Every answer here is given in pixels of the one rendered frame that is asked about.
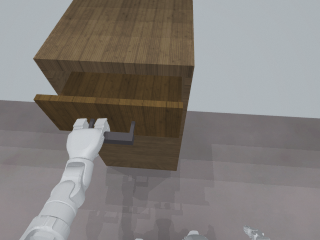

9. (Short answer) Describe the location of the robot left hand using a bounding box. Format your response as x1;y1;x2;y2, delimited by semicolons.
66;118;110;162

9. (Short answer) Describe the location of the cabinet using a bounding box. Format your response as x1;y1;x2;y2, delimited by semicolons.
33;0;195;171

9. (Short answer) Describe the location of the robot right shin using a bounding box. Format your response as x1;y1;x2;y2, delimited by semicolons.
187;230;199;236

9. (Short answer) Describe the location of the drawer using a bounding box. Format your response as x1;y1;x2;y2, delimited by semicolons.
33;71;183;138

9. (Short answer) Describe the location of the handle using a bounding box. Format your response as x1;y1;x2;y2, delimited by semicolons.
88;118;136;146

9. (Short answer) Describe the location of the left robot forearm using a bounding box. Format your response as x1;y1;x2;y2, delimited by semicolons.
19;157;94;240

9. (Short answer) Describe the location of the robot right hand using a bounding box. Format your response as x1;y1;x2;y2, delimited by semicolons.
243;225;270;240

